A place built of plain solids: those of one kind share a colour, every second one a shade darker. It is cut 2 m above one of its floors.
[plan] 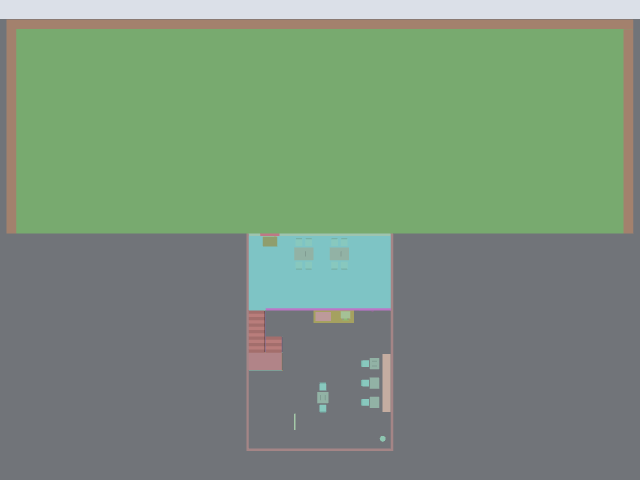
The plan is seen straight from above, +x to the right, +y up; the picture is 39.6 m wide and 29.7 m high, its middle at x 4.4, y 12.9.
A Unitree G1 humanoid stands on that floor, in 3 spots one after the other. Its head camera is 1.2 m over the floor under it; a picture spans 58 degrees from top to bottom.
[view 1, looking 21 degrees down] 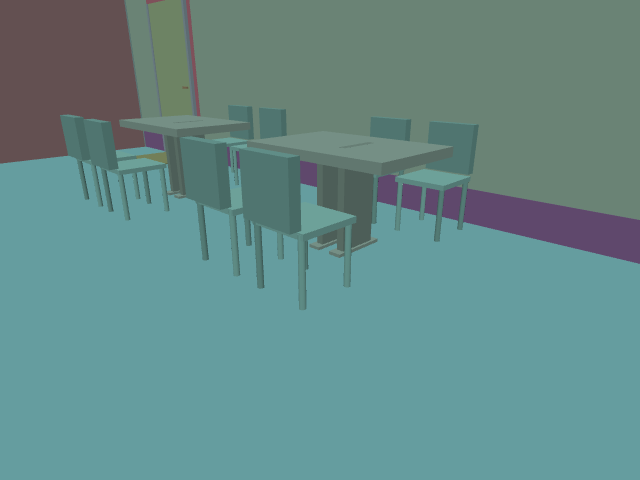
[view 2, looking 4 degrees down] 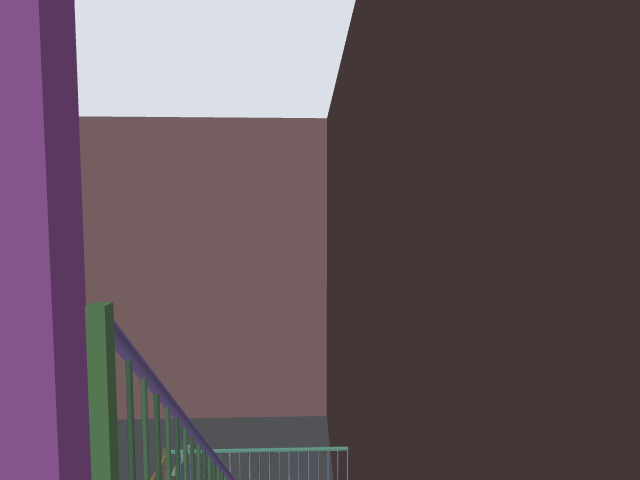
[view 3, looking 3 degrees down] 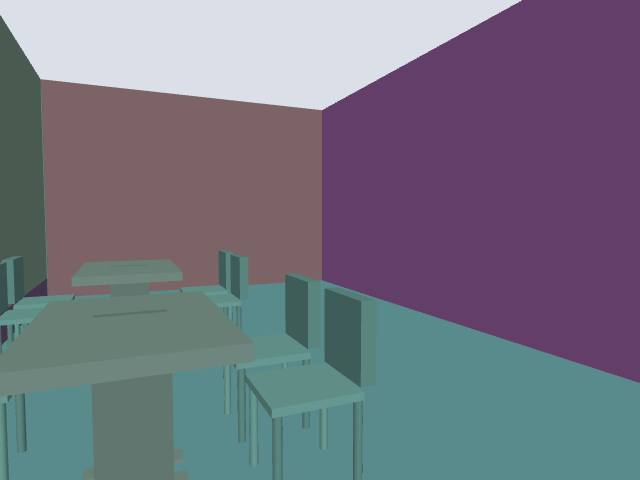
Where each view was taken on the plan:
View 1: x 7.58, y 9.73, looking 134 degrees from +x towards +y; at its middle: meeting_table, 3.20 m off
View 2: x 0.49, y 9.63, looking -92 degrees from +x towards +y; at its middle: wall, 9.66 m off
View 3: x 1.30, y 12.05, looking -24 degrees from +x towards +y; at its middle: wall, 8.20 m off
